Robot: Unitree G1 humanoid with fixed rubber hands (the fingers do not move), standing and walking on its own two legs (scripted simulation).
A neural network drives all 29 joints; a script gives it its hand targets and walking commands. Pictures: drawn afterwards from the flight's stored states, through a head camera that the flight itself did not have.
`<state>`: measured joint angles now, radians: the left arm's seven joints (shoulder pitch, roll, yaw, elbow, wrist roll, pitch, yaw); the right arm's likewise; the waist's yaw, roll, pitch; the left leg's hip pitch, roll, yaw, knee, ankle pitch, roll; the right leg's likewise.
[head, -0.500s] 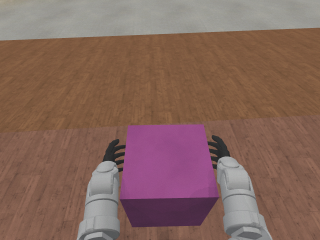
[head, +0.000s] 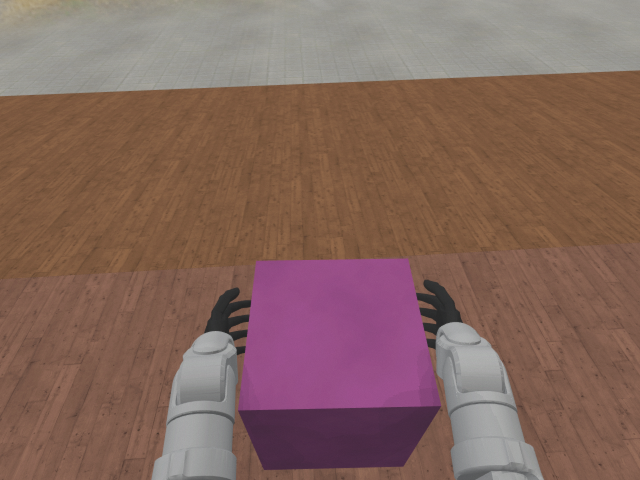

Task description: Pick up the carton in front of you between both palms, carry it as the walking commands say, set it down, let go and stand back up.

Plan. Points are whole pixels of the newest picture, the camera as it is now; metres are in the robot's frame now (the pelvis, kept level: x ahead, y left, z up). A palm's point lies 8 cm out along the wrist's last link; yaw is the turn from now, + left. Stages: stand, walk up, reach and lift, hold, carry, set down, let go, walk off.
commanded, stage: reach and lift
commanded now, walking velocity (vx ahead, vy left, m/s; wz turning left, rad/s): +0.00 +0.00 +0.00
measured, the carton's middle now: (333, 368) +0.28 +0.00 -0.04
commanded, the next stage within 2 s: hold in 0.02 s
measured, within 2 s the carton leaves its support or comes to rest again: neither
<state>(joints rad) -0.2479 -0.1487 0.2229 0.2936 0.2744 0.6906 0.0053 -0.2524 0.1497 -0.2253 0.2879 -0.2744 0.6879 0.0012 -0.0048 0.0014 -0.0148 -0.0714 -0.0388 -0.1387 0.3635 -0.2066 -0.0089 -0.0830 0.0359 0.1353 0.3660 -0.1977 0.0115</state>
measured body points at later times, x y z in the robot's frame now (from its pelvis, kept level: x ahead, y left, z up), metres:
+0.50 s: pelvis -0.01 +0.00 +0.00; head -0.06 +0.00 +0.45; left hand +0.29 +0.15 +0.04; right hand +0.29 -0.15 +0.04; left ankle +0.00 +0.13 -0.75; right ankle +0.01 -0.13 -0.75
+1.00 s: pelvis -0.01 +0.00 +0.00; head -0.05 +0.00 +0.45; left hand +0.29 +0.15 +0.04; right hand +0.29 -0.15 +0.04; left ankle +0.00 +0.13 -0.75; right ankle +0.01 -0.13 -0.75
